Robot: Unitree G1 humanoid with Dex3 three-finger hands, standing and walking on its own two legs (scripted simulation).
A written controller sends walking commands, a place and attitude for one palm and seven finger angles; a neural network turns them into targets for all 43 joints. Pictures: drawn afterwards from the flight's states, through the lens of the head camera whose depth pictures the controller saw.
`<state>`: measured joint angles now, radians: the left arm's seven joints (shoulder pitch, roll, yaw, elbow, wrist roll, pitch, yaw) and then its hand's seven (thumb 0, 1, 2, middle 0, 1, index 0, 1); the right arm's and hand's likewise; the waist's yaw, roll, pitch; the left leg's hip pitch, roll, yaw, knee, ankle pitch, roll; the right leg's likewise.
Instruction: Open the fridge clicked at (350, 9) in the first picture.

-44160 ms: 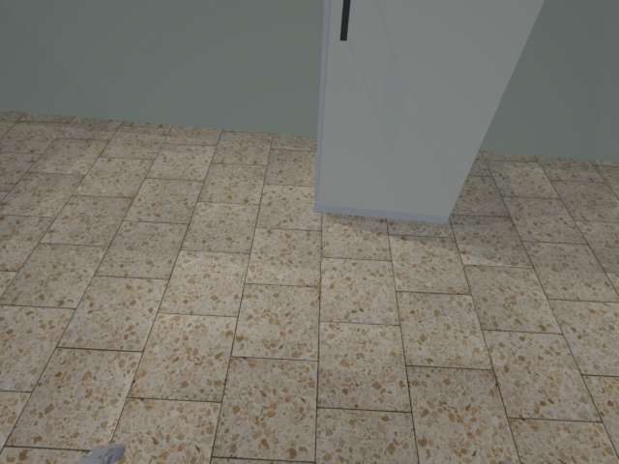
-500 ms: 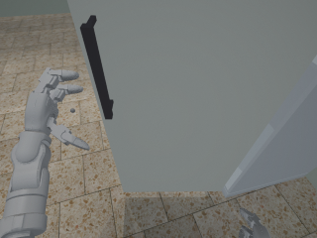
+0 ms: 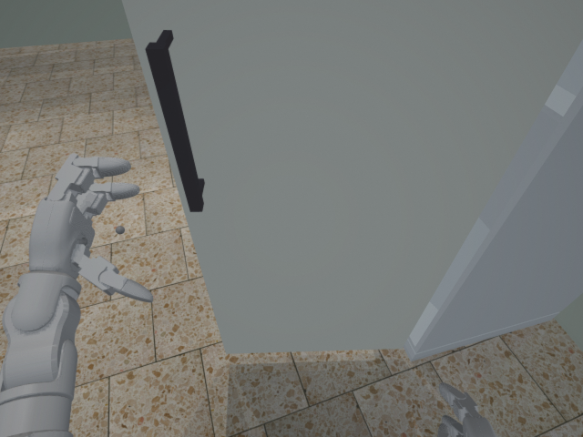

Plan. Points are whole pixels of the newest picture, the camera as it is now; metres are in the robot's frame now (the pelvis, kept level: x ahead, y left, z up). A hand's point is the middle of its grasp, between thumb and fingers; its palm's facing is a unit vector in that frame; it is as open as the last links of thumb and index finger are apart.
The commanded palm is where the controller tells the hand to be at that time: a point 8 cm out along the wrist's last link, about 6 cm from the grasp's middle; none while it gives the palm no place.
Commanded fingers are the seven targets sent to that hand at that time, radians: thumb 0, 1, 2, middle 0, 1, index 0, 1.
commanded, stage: slip the hand off the handle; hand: left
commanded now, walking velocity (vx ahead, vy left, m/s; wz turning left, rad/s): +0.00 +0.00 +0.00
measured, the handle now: (183, 133) +0.46 +0.20 +0.20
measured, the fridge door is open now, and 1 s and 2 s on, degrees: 77 77 77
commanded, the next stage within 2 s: draw the hand back to the body in 0.32 s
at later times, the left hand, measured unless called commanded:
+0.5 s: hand (100, 258) +0.26 +0.24 +0.17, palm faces +0.16 -0.98 -0.09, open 14.7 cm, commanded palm +0.22 +0.28 +0.18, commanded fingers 0.00 -0.55 0.20 -0.25 -1.15 -0.25 -1.15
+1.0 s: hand (73, 272) +0.24 +0.26 +0.17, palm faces +0.30 -0.95 -0.11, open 14.5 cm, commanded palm +0.19 +0.29 +0.19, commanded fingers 0.00 -0.22 0.36 -0.24 -0.96 -0.24 -0.96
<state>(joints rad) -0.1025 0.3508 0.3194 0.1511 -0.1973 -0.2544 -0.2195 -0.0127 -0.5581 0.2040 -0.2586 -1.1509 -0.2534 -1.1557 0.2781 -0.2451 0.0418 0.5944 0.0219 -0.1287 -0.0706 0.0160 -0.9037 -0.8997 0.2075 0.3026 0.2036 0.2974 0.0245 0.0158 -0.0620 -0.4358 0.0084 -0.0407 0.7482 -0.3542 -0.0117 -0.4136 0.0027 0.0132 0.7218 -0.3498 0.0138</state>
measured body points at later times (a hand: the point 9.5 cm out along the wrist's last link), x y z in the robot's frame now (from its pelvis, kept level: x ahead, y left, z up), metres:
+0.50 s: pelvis +0.00 -0.02 +0.00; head -0.01 -0.02 +0.45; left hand +0.24 +0.29 +0.17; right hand +0.19 -0.24 -0.07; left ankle +0.02 +0.13 -0.71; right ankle +0.02 -0.13 -0.71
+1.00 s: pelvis +0.02 +0.00 +0.01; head -0.02 -0.01 +0.46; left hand +0.22 +0.31 +0.17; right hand +0.24 -0.20 -0.03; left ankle +0.02 +0.13 -0.71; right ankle +0.02 -0.13 -0.71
